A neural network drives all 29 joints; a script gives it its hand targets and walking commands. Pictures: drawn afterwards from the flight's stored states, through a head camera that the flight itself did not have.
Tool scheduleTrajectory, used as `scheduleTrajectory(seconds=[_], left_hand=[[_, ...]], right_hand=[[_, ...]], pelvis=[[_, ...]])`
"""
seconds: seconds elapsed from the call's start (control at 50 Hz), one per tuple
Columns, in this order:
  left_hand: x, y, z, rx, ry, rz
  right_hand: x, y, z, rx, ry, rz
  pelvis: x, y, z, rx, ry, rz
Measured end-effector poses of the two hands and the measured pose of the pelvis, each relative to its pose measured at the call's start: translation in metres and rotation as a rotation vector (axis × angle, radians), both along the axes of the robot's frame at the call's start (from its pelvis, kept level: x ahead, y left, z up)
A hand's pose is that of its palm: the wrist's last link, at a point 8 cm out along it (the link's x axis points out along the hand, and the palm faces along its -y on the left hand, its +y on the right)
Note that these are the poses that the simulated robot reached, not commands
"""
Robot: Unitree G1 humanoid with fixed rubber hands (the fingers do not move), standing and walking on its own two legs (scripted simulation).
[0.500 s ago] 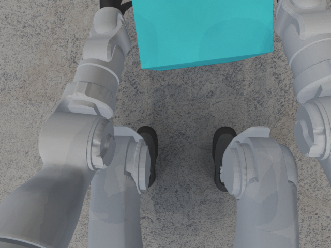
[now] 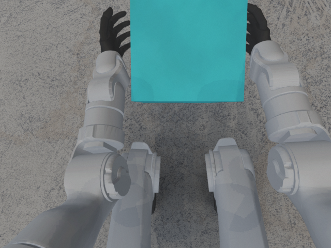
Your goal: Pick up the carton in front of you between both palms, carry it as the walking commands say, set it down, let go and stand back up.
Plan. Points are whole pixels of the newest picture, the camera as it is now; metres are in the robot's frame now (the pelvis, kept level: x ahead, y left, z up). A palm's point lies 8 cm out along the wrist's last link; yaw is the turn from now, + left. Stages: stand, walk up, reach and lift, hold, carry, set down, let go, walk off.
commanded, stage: reach and lift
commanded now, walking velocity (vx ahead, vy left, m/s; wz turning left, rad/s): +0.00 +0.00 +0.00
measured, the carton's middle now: (181, 61) +0.52 -0.02 -0.18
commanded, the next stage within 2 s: none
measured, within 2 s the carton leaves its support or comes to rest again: neither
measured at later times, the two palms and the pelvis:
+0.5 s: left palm (54, 34) +0.48 +0.13 +0.09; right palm (305, 26) +0.47 -0.17 +0.06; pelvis +0.00 +0.00 +0.12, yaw -2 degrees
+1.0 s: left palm out of the picture +0.45 +0.13 +0.24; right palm out of the picture +0.43 -0.16 +0.22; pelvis +0.06 +0.00 +0.27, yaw -2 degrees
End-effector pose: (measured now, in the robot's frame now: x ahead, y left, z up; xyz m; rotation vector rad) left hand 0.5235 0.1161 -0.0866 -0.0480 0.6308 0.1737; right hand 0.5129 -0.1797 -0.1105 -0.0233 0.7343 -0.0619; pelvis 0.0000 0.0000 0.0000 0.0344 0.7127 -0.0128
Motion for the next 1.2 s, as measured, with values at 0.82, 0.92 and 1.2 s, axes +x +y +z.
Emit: scheduleTrajectory(seconds=[0.82, 0.92, 1.2], left_hand=[[-0.060, 0.009, 0.274, 0.007, -0.012, -0.033], [-0.067, 0.013, 0.306, 0.009, -0.001, -0.034], [-0.090, 0.010, 0.391, 0.027, -0.007, -0.060]], right_hand=[[-0.071, 0.009, 0.275, 0.018, -0.006, -0.083], [-0.080, 0.013, 0.306, 0.032, 0.004, -0.094], [-0.108, 0.010, 0.388, 0.029, -0.003, -0.108]], pelvis=[[0.036, 0.004, 0.212, -0.025, -0.099, -0.025], [0.049, 0.003, 0.243, -0.026, -0.162, -0.030], [0.083, 0.004, 0.321, -0.038, -0.331, -0.030]])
